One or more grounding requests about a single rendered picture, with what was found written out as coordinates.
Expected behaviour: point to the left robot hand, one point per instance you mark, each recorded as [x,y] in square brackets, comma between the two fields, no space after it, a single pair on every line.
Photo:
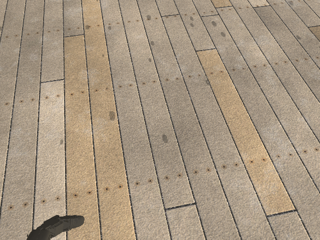
[54,226]

